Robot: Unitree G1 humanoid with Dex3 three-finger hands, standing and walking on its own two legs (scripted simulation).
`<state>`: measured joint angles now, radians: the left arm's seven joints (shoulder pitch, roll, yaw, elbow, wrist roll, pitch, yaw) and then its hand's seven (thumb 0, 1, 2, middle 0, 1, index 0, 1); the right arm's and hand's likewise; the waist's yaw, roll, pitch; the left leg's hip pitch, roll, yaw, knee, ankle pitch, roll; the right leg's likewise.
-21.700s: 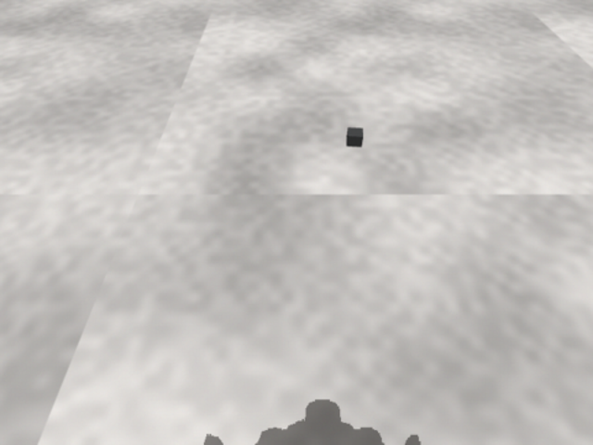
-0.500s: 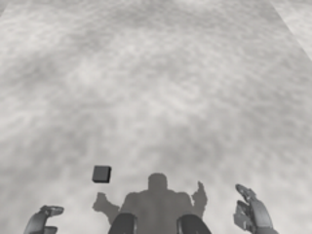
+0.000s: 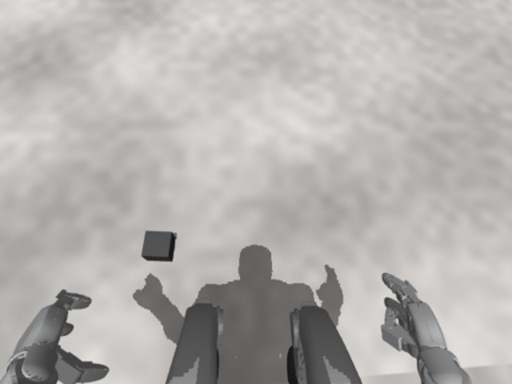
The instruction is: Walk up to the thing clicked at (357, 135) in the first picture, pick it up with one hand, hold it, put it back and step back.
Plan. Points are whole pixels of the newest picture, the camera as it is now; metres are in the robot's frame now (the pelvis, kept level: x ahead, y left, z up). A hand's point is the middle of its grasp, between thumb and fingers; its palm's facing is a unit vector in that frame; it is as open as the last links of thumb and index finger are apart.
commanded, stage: rise first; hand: left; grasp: from above
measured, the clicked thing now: (159, 246) +0.46 +0.30 -0.57
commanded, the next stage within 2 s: none
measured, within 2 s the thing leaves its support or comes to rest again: neither
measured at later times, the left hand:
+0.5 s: hand (106, 288) +0.29 +0.35 -0.33, palm faces -0.51 -0.27 -0.82, open 13.3 cm
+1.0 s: hand (115, 266) +0.36 +0.36 -0.40, palm faces -0.47 -0.07 -0.88, open 13.2 cm
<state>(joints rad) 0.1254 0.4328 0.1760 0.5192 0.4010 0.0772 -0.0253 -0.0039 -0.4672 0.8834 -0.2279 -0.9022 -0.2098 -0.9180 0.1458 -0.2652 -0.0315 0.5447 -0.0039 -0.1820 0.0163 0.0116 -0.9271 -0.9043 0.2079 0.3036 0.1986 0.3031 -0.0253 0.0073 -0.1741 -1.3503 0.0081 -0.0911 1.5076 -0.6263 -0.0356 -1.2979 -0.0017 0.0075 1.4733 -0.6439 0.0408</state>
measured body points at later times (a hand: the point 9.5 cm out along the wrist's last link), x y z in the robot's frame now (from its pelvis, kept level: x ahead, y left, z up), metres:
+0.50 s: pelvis -0.06 +0.00 -0.21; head +0.16 +0.03 +0.19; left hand +0.32 +0.36 -0.28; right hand +0.06 -0.28 -0.34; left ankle +0.03 +0.13 -0.57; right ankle +0.02 -0.15 -0.57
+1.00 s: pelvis -0.06 +0.02 -0.27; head +0.16 +0.08 +0.11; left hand +0.38 +0.37 -0.35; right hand +0.02 -0.28 -0.37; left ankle +0.03 +0.13 -0.57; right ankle +0.02 -0.14 -0.57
